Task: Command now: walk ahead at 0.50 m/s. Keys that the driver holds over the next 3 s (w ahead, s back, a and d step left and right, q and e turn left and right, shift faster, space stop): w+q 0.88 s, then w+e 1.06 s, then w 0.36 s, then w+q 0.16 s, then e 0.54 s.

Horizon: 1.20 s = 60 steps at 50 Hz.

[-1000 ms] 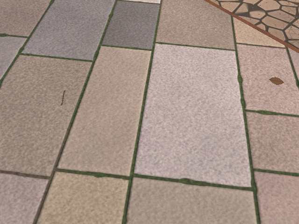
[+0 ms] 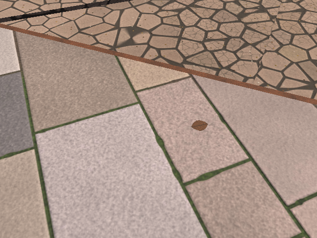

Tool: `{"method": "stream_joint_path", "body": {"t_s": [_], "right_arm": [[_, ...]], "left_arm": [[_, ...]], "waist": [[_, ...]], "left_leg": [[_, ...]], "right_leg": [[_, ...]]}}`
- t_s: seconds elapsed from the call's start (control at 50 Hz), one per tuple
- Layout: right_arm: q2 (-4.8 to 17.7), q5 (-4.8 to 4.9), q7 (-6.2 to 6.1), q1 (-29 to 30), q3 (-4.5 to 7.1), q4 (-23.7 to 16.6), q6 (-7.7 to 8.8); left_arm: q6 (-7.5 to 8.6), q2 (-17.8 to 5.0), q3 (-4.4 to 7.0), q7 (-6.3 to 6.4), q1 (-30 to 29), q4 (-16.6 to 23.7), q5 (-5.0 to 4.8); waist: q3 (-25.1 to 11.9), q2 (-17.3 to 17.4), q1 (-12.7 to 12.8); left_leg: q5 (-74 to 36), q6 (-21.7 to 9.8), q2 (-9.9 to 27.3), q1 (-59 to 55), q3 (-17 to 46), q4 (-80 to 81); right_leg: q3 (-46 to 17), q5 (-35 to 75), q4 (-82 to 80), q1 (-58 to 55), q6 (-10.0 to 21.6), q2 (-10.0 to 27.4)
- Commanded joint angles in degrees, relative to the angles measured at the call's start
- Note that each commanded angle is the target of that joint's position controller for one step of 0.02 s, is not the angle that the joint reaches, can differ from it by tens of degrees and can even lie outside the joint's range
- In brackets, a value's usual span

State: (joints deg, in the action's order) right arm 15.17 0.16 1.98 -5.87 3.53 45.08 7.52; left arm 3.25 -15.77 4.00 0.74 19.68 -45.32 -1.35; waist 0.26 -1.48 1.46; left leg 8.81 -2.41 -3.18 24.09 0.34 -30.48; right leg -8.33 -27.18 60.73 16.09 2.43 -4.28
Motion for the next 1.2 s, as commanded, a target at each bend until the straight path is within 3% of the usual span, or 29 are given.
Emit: {"method": "stream_joint_path", "body": {"t_s": [0.02,0.04,0.08,0.18,0.28,0.34,0.36,0.38,0.4,0.42,0.44,0.46,0.48,0.52,0.6,0.68,0.78,0.82,0.84,0.86,0.88,0.9,0.92,0.94,0.96,0.98,1.02,1.08,1.2], "right_arm": [[6.9,0.24,0.07,-7.7,1.62,-1.2,-1.14],[6.0,-0.09,0.04,-6.8,1.13,-1.6,-1.19],[5.9,0.01,-0.18,-7.4,0.94,-1.4,-1.33],[9.8,1.22,-1.86,-10.7,2.20,-0.6,-2.20],[9.6,1.69,-2.35,-15.9,2.18,0.1,-3.62],[9.1,1.61,-2.69,-15.3,2.15,-0.6,-4.24],[7.5,1.32,-2.69,-14.4,1.67,-1.3,-4.13],[4.0,0.54,-2.53,-13.0,0.47,-2.8,-3.75],[0.9,1.62,-2.66,-19.0,-0.54,-4.9,-2.88],[6.1,2.49,-2.76,-19.2,0.44,-4.3,-2.81],[8.7,2.19,-2.66,-15.1,1.23,-4.5,-3.20],[8.3,1.66,-2.57,-13.0,1.38,-4.5,-3.60],[7.6,1.22,-2.40,-11.6,1.50,-5.1,-3.87],[5.6,1.51,-1.77,-10.7,1.41,-6.0,-4.78],[3.7,1.00,-1.08,-7.1,0.78,-8.5,-5.50],[2.9,1.02,0.28,-0.6,0.04,-10.4,-5.10],[4.4,1.19,1.57,5.7,0.35,-14.1,-5.34],[6.3,0.83,1.66,3.1,1.38,-14.4,-5.66],[8.2,0.81,1.47,-3.2,2.59,-13.0,-5.83],[11.6,1.04,0.70,-13.0,4.56,-10.3,-6.16],[17.8,1.32,-0.65,-19.2,6.20,-9.3,-6.63],[19.2,1.34,-0.39,-16.7,5.35,-11.2,-5.75],[13.3,0.76,0.08,-17.6,3.68,-10.6,-5.16],[11.4,0.44,0.13,-15.7,3.01,-10.0,-4.68],[9.7,0.41,0.12,-11.7,2.36,-10.0,-4.34],[7.5,-0.12,0.11,-8.5,1.63,-10.1,-3.93],[6.8,-0.73,0.08,-6.4,1.39,-9.7,-2.96],[7.8,-0.94,-0.28,-7.3,1.69,-7.4,-1.59],[8.0,-1.03,-1.55,-9.1,1.58,-4.5,-1.42]], "left_arm": [[2.36,-6.8,0.95,-0.15,-5.6,6.9,1.07],[2.58,-6.4,1.17,-0.06,-6.4,7.2,1.88],[2.65,-4.4,0.88,-0.11,-5.4,7.6,2.04],[2.83,-1.4,-0.63,-0.40,-13.7,10.1,1.76],[3.66,-3.3,-0.19,-1.24,-20.3,12.1,0.55],[4.33,-5.3,0.95,-1.18,-16.3,11.3,0.47],[4.46,-6.8,1.73,-0.75,-11.3,10.3,0.89],[4.43,-10.4,2.73,-0.12,-2.1,9.3,1.79],[3.28,-14.8,3.74,-0.20,2.3,7.8,2.43],[3.05,-11.1,3.17,-0.53,2.5,7.2,1.65],[3.05,-7.3,2.08,-0.53,0.7,7.5,1.31],[2.95,-5.6,1.40,-0.68,-2.3,7.6,1.57],[2.83,-4.5,1.01,-0.86,-4.9,7.4,1.82],[3.06,-3.8,0.83,-1.03,-7.2,6.7,2.02],[3.60,-6.5,1.91,-0.79,-6.7,4.8,1.77],[3.07,-8.8,2.41,-0.35,-5.7,3.2,1.39],[1.82,-11.7,3.26,-0.29,-2.6,1.0,-0.04],[1.05,-13.5,3.75,-0.01,-2.6,0.8,-0.39],[0.54,-14.0,3.80,0.20,-3.0,0.9,-0.57],[0.42,-12.5,3.14,0.50,-2.1,1.0,-0.25],[0.88,-7.6,1.41,0.39,0.1,3.1,2.06],[2.81,-4.1,-0.48,-0.41,2.5,5.0,1.98],[3.97,-9.6,0.88,-1.24,-2.3,4.5,-0.52],[4.31,-9.5,0.69,-1.46,-5.1,5.2,-1.64],[4.17,-8.7,0.48,-0.95,-6.2,4.7,-0.74],[3.48,-9.0,0.82,-0.63,-5.8,4.0,0.24],[1.66,-7.8,0.78,-0.82,-2.2,2.4,0.14],[0.14,-6.0,0.41,-0.45,-4.1,2.4,0.31],[0.95,-4.0,-0.04,-1.70,-11.5,3.8,0.08]], "waist": [[-1.2,4.3,-4.5],[-0.5,4.1,-3.2],[-1.7,6.7,-1.6],[-1.3,6.8,-3.5],[-0.6,7.5,-5.5],[-1.8,8.2,-2.0],[-4.2,7.9,0.7],[-10.9,1.8,5.0],[-16.2,-15.2,2.7],[-13.1,-13.7,3.0],[-7.0,-8.0,3.8],[-3.9,-4.7,2.6],[-1.6,-4.1,1.4],[0.6,-5.4,-0.6],[0.8,-3.0,-0.9],[1.8,-2.0,1.1],[3.6,-2.2,2.2],[0.9,-3.8,-0.2],[-2.7,-3.6,-4.2],[-7.9,-1.9,-8.7],[-13.1,9.7,-8.9],[-22.6,17.5,-4.9],[-20.5,8.7,-8.5],[-12.7,7.8,-7.6],[-7.9,3.1,-5.2],[-5.7,4.3,-3.0],[-4.9,6.1,-0.6],[-1.6,4.3,-0.5],[2.0,4.1,-3.7]], "left_leg": [[10.9,-12.5,18.5,-23.7,30.1,16.2],[4.5,-11.7,16.4,-19.6,26.8,17.0],[-3.5,-11.8,13.8,-16.4,22.9,18.0],[-8.0,-11.0,11.2,-10.5,15.9,19.1],[-2.7,-9.3,11.7,-11.6,19.2,15.5],[-0.2,-6.9,10.6,-11.2,21.9,10.0],[-0.9,-5.1,8.3,-8.3,20.5,4.4],[4.6,-2.6,4.6,-1.2,15.3,-11.4],[23.9,-0.2,-1.2,15.9,7.2,-27.3],[24.5,0.6,3.0,23.5,7.6,-37.0],[19.3,0.9,5.1,25.2,8.0,-40.5],[15.1,1.3,6.5,23.4,6.9,-40.4],[12.1,1.6,7.7,22.3,6.7,-38.7],[9.1,2.0,9.5,18.9,6.0,-36.2],[1.8,3.5,10.2,19.2,4.9,-28.9],[-9.2,2.6,9.3,15.4,2.1,-15.6],[-4.5,-0.6,7.5,13.4,-1.5,-7.5],[1.6,-3.0,3.9,6.6,-5.0,-6.3],[1.3,-4.7,1.1,-2.3,-6.8,-3.9],[-1.5,-6.8,-0.9,-17.7,-6.0,-1.9],[-1.6,-12.4,11.9,-36.4,14.8,-0.9],[8.3,-21.8,23.6,-47.0,45.8,10.0],[10.2,-18.3,23.2,-44.8,41.4,12.9],[6.7,-16.0,21.6,-37.1,32.2,12.4],[0.7,-13.8,19.3,-27.9,25.2,12.6],[-5.1,-12.6,17.3,-21.3,20.2,13.6],[-8.9,-12.6,15.9,-14.7,15.5,17.2],[-13.2,-12.1,15.5,-13.0,8.7,20.9],[-14.1,-7.6,13.8,-17.8,-2.0,23.4]], "right_leg": [[1.8,5.3,10.3,28.5,0.0,6.7],[2.0,7.7,6.0,25.5,0.0,8.3],[3.3,8.3,-0.4,21.1,-0.9,8.8],[5.9,20.3,-20.8,14.2,-3.7,6.3],[4.8,25.7,-31.2,8.1,-4.3,3.6],[5.1,23.5,-36.6,-1.5,-2.3,3.7],[3.8,22.5,-37.3,-9.5,-0.6,6.2],[-5.1,19.6,-36.9,-22.5,3.2,16.0],[-27.0,10.2,-41.2,-35.5,11.5,28.4],[-34.0,0.4,-43.2,-33.3,13.0,29.7],[-26.0,1.9,-43.7,-28.1,11.1,26.9],[-18.4,8.1,-44.8,-22.4,9.3,23.8],[-13.6,13.0,-46.3,-18.0,8.7,21.7],[-5.9,20.3,-49.3,-11.7,7.9,19.4],[2.6,29.8,-51.8,-10.5,9.1,19.6],[10.5,31.3,-51.8,-10.9,7.1,18.3],[14.7,35.8,-48.6,-17.4,4.8,20.8],[17.2,54.0,-40.7,-19.3,3.5,20.7],[19.1,61.7,-31.5,-18.2,2.4,19.4],[20.6,59.8,-18.3,-11.1,0.4,17.1],[21.1,28.1,2.6,8.8,-2.8,12.6],[9.4,-7.0,17.5,24.5,-4.3,3.1],[3.3,-3.3,19.8,29.5,-3.2,6.6],[4.8,0.5,17.6,30.9,-2.0,8.9],[5.2,4.9,13.0,28.3,-1.8,11.7],[4.8,7.6,9.3,24.4,-1.8,13.4],[4.5,11.4,7.3,19.1,-2.3,14.3],[3.9,18.2,2.1,22.1,-3.6,14.0],[4.1,35.8,-16.5,23.7,-3.1,10.3]]}}
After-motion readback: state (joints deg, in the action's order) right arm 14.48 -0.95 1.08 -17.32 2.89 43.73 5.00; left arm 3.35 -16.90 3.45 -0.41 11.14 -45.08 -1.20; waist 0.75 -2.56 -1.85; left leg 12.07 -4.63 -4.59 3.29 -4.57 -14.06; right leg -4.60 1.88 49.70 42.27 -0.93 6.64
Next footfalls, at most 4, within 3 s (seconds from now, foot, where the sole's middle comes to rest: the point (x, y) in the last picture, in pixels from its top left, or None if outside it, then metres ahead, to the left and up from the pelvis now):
0.38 right None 0.35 -0.12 -0.76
0.86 left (110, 227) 0.52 0.24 -0.76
1.44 right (132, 151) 0.90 0.18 -0.76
1.90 left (87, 117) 1.11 0.44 -0.76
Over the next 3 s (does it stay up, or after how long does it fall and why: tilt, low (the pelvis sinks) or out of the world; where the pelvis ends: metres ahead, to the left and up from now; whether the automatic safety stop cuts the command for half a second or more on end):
stays up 1.46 0.30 0.02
